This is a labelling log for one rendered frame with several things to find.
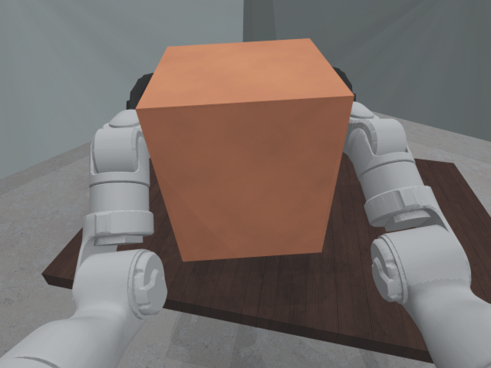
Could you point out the left robot upper arm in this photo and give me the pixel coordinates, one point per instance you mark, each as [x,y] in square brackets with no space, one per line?
[114,294]

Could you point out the table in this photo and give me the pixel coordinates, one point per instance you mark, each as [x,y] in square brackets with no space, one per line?
[330,295]

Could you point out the left robot forearm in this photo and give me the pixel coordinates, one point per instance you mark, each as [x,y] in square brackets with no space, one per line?
[119,181]

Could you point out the robot left hand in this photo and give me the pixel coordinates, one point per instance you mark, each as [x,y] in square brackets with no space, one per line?
[137,91]

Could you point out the right robot forearm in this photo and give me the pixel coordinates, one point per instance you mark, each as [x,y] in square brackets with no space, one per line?
[396,197]

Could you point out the right robot upper arm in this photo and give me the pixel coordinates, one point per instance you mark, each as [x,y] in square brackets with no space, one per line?
[424,270]

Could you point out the carton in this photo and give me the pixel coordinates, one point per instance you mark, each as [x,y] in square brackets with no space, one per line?
[246,142]

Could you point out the robot right hand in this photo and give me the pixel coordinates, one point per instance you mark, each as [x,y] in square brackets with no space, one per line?
[343,76]

